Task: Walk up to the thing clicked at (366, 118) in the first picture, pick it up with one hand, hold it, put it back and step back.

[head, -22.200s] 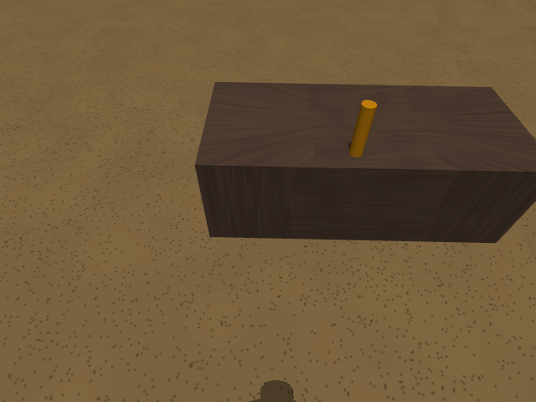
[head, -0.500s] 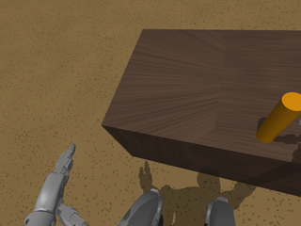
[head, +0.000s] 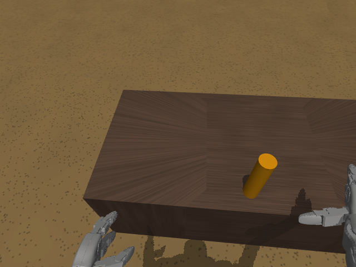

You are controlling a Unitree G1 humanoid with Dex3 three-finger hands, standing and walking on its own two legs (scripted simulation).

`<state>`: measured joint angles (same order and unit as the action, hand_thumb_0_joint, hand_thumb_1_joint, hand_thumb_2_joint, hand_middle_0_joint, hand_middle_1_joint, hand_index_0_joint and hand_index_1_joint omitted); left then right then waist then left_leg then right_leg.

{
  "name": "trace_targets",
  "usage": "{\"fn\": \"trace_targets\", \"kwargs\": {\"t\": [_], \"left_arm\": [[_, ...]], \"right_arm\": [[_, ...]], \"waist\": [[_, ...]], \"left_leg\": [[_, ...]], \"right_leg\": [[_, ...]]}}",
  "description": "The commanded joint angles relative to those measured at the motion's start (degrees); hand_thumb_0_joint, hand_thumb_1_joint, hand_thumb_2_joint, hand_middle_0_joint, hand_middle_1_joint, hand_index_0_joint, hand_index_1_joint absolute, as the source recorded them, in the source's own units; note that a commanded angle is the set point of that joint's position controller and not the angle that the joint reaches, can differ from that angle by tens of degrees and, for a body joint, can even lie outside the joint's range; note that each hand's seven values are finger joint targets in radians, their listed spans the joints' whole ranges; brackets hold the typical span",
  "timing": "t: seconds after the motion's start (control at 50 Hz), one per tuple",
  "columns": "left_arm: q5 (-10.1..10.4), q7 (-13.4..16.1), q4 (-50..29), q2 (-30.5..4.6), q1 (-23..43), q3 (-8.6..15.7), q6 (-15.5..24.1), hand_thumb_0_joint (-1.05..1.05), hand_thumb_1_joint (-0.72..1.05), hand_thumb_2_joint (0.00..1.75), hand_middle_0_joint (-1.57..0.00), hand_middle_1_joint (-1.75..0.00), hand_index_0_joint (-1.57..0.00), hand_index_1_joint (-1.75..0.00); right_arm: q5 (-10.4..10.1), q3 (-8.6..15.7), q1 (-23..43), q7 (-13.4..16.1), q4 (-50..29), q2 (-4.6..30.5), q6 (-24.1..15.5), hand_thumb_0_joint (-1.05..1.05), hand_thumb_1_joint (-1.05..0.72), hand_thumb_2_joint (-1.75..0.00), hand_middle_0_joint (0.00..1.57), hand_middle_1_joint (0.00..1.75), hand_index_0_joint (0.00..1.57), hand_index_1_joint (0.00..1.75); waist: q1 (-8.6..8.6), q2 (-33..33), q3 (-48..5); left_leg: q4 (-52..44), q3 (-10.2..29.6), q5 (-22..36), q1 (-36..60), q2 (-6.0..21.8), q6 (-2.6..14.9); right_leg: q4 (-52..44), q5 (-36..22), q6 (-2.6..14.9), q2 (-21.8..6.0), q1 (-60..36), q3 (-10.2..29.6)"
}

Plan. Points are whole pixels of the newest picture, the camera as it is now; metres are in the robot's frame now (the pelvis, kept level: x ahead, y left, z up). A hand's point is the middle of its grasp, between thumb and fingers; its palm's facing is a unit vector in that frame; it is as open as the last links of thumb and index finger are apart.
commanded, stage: home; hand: right
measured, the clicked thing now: (257, 178) +0.44 -0.21 -0.17
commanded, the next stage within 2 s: none
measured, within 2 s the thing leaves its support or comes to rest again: neither
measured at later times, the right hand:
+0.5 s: hand out of the picture +0.15 -0.15 -0.06, palm faces +0.13 +0.96 -0.24, open 17.7 cm
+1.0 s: hand out of the picture +0.15 -0.16 -0.06, palm faces +0.14 +0.95 -0.28, open 17.6 cm
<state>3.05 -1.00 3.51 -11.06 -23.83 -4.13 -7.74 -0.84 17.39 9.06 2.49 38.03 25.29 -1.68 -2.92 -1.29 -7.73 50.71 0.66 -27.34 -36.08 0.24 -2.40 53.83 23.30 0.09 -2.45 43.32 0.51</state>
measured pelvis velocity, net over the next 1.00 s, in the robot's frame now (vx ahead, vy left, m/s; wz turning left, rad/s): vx -0.01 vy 0.03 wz -0.02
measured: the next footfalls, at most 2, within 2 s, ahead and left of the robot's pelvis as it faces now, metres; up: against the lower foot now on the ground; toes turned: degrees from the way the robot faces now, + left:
none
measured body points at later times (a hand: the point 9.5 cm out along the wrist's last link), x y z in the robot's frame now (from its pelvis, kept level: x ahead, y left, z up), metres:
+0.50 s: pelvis +0.00 +0.03 +0.00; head +0.03 +0.03 +0.45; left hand +0.15 +0.26 -0.08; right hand +0.14 -0.20 -0.04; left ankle -0.03 +0.15 -0.69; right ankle +0.03 -0.11 -0.69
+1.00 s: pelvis -0.01 +0.03 +0.00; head +0.02 +0.03 +0.45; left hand +0.15 +0.27 -0.08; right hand +0.14 -0.21 -0.04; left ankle -0.03 +0.15 -0.69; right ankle +0.03 -0.11 -0.69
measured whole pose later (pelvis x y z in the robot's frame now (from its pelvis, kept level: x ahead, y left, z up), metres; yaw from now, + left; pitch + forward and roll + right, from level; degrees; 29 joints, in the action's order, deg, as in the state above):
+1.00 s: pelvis -0.01 +0.03 +0.00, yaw -1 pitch +6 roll +1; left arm 1.8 8.8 27.9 -12.4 -15.5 -0.8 3.5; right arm -1.2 -0.6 -26.0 8.4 3.7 11.6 9.3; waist -1.1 -1.5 -3.9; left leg 52.1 -0.8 -28.3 -30.3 -0.3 -0.3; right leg 52.4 22.3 -2.1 -2.8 36.6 2.0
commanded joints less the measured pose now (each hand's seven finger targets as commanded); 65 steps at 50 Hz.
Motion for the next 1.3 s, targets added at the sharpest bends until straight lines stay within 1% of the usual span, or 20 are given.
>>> {"fn": "trace_targets", "kwargs": {"t": [0.0,0.1,0.2,0.22,0.24,0.26,0.3,0.38,0.42,0.48,0.54,0.66,0.68,0.72,0.74,0.78,0.82,0.96,1.2,1.28], "left_arm": [[0.58,3.35,-9.55,-10.97,1.76,8.75,3.18,0.0,0.83,0.86,-0.19,-0.29,-0.19,-0.29],[-0.05,4.04,-7.29,-3.97,2.71,1.74,3.88,0.0,0.88,0.89,-0.2,-0.29,-0.2,-0.3],[-0.68,4.5,-3.89,-5.67,2.18,4.35,3.68,0.0,0.89,0.9,-0.2,-0.3,-0.2,-0.3],[-0.63,4.68,-4.14,-7.38,2.07,6.37,3.7,0.0,0.89,0.9,-0.2,-0.3,-0.2,-0.3],[-0.11,5.48,9.15,-10.19,5.01,6.77,3.47,0.0,0.9,0.9,-0.2,-0.3,-0.2,-0.3],[-0.14,5.8,7.32,-8.47,4.7,5.65,3.83,0.0,0.9,0.9,-0.2,-0.3,-0.2,-0.3],[-0.08,6.29,6.43,-6.63,6.19,4.85,4.86,0.0,0.9,0.9,-0.2,-0.3,-0.2,-0.3],[-0.53,7.56,10.57,-7.01,8.41,5.2,6.06,0.0,0.9,0.9,-0.2,-0.3,-0.2,-0.3],[-0.69,8.07,10.12,-7.72,10.02,6.06,7.27,0.0,0.9,0.9,-0.2,-0.3,-0.2,-0.3],[-0.81,8.8,11.72,-7.59,10.89,5.92,8.39,0.0,0.9,0.9,-0.2,-0.3,-0.2,-0.3],[-1.04,9.22,12.82,-7.0,11.36,5.63,9.95,0.0,0.9,0.9,-0.2,-0.3,-0.2,-0.3],[-1.05,9.18,14.55,-6.97,11.93,5.54,11.78,0.0,0.9,0.9,-0.2,-0.3,-0.2,-0.3],[-1.12,9.17,14.37,-6.96,12.37,5.52,12.07,0.0,0.9,0.9,-0.2,-0.3,-0.2,-0.3],[-1.15,9.39,15.22,-7.04,12.19,5.69,12.29,0.0,0.9,0.9,-0.2,-0.31,-0.2,-0.3],[-1.14,9.37,14.6,-7.2,12.84,5.47,12.56,0.0,0.9,0.9,-0.2,-0.31,-0.2,-0.3],[-1.32,9.65,15.08,-7.47,12.58,5.83,13.03,0.0,0.9,0.9,-0.2,-0.31,-0.2,-0.31],[-1.4,9.8,14.76,-7.58,12.9,5.7,13.52,0.0,0.9,0.9,-0.2,-0.31,-0.2,-0.31],[-1.75,10.44,15.7,-7.66,12.33,5.66,14.98,0.0,0.9,0.9,-0.2,-0.31,-0.2,-0.31],[-2.21,10.72,17.25,-7.62,11.95,5.98,15.86,0.0,0.9,0.9,-0.2,-0.31,-0.2,-0.31],[-2.26,10.77,17.26,-7.6,12.15,5.86,15.99,0.0,0.9,0.9,-0.2,-0.31,-0.2,-0.31]], "right_arm": [[-1.31,-1.66,7.69,1.56,-22.38,7.28,-1.76,0.0,0.6,-0.03,0.05,0.05,0.05,0.05],[-1.47,-5.74,-6.11,2.5,-27.51,0.78,-2.47,0.0,0.61,-0.02,0.05,0.04,0.05,0.04],[-1.79,-9.27,-20.55,2.37,-33.09,-3.66,-1.33,0.0,0.6,-0.03,0.05,0.05,0.05,0.05],[-1.79,-10.04,-24.41,2.39,-32.83,-4.43,-0.87,0.0,0.6,-0.03,0.05,0.04,0.05,0.04],[-1.82,-5.03,-23.94,4.25,-38.21,-0.22,-0.43,0.0,0.61,0.0,0.04,0.03,0.04,0.03],[-1.74,-10.16,-28.36,3.95,-38.76,-4.91,0.21,0.0,0.61,0.0,0.04,0.03,0.04,0.03],[-1.8,-13.55,-30.79,3.96,-40.54,-7.73,1.18,0.0,0.61,-0.02,0.05,0.04,0.05,0.04],[-1.09,-12.92,-30.45,4.6,-40.08,-6.43,1.61,0.0,0.6,-0.03,0.05,0.04,0.05,0.04],[-0.98,-14.55,-28.58,4.76,-43.47,-7.98,1.94,0.0,0.56,-0.04,0.05,0.05,0.05,0.05],[-0.73,-13.35,-28.49,5.37,-44.58,-6.3,2.56,0.0,0.58,-0.03,0.05,0.05,0.05,0.05],[-0.66,-15.93,-31.33,5.48,-42.81,-8.96,3.71,0.0,0.59,-0.03,0.05,0.05,0.05,0.05],[-0.26,-15.11,-36.29,5.98,-41.04,-9.14,6.01,0.0,0.57,-0.04,0.05,0.05,0.05,0.05],[-0.3,-15.92,-36.77,5.84,-40.14,-10.01,6.39,0.0,0.56,-0.05,0.05,0.05,0.05,0.05],[-0.18,-12.84,-33.71,6.19,-43.7,-6.31,6.38,0.0,0.55,-0.05,0.05,0.05,0.05,0.05],[-0.32,-14.96,-34.87,5.93,-40.74,-9.12,6.79,0.0,0.58,-0.03,0.05,0.05,0.05,0.05],[-0.26,-12.84,-32.32,6.25,-44.74,-6.28,6.7,0.0,0.59,-0.03,0.05,0.04,0.05,0.04],[-0.29,-13.62,-32.59,6.18,-44.35,-7.09,7.05,0.0,0.56,-0.04,0.05,0.05,0.05,0.05],[-0.04,-16.01,-32.95,6.42,-44.45,-9.53,8.2,0.0,0.55,-0.05,0.05,0.05,0.05,0.05],[0.58,-13.73,-32.92,6.98,-45.51,-8.08,10.08,0.0,0.56,-0.05,0.05,0.05,0.05,0.05],[0.49,-15.02,-32.28,6.8,-45.16,-9.13,10.73,0.0,0.56,-0.04,0.05,0.05,0.05,0.05]], "waist": [[-0.41,-2.6,-12.97],[2.89,-3.63,-10.34],[3.42,-5.0,-6.65],[2.92,-3.85,-6.18],[3.13,-6.89,-6.35],[2.1,-5.48,-5.26],[0.74,0.78,-5.04],[0.08,1.57,-0.85],[-0.19,1.49,-2.98],[0.61,1.8,-2.91],[0.59,3.86,-3.26],[2.01,4.43,-2.67],[1.92,4.61,-1.76],[2.63,2.96,-1.63],[1.72,4.28,0.62],[2.11,1.71,0.06],[1.96,0.67,0.16],[1.23,0.64,-1.85],[2.13,-0.74,-5.12],[1.64,-0.32,-4.29]], "left_leg": [[-7.19,-4.32,15.64,0.32,-2.14,2.8],[-8.12,-3.28,18.9,7.26,-1.11,2.72],[-9.58,-2.66,16.25,7.27,-0.93,2.82],[-9.69,-2.72,15.52,7.02,-1.06,2.82],[-9.13,-2.24,16.36,6.75,-1.64,2.84],[-9.49,-2.12,17.05,6.73,-1.52,2.54],[-9.53,-2.55,19.98,7.13,-1.42,1.51],[-9.35,-1.46,16.06,3.77,-1.06,1.3],[-8.77,-1.78,14.11,2.93,-1.25,1.65],[-9.4,-1.2,11.15,2.75,-0.85,1.65],[-10.4,-0.41,10.27,3.36,-0.35,1.38],[-9.87,-1.33,13.1,3.96,-0.54,1.14],[-10.34,-1.21,11.22,3.26,-0.45,1.21],[-10.88,-0.82,10.43,3.22,-0.23,1.24],[-11.32,-0.99,7.14,1.82,-0.52,1.51],[-11.77,-0.28,6.52,2.21,-0.1,1.58],[-11.28,-0.64,5.41,2.19,-0.46,1.89],[-9.87,-2.34,8.18,3.29,-1.43,2.14],[-8.18,-3.5,15.05,6.43,-1.84,2.14],[-8.24,-3.41,16.43,6.29,-1.82,1.99]], "right_leg": [[-10.47,-15.22,0.03,-0.63,-22.63,-0.31],[-10.64,-18.38,-0.22,0.72,-20.63,-2.06],[-11.6,-14.66,-0.39,1.23,-19.01,-3.17],[-11.79,-13.85,-0.29,1.19,-18.61,-3.2],[-10.7,-13.45,-0.17,0.66,-19.09,-2.3],[-10.26,-13.53,0.07,0.81,-19.01,-2.6],[-8.87,-14.6,1.06,0.87,-17.44,-2.5],[-7.89,-10.1,1.19,1.09,-14.95,-2.53],[-7.73,-9.25,1.03,0.94,-16.0,-1.94],[-7.53,-6.91,0.97,1.25,-15.6,-1.89],[-6.52,-6.69,1.07,1.61,-15.17,-2.08],[-6.25,-8.98,1.1,1.87,-14.58,-2.5],[-6.22,-7.67,1.12,1.99,-13.44,-2.42],[-6.53,-7.25,0.94,2.13,-13.6,-2.73],[-7.24,-4.93,0.84,1.93,-13.1,-2.56],[-7.32,-4.69,0.6,2.01,-13.59,-2.75],[-7.95,-3.43,0.54,1.85,-13.74,-2.47],[-8.54,-5.27,0.48,1.45,-15.47,-1.93],[-8.63,-13.08,0.18,1.03,-18.05,-1.33],[-8.55,-14.26,0.17,0.94,-18.3,-1.42]]}}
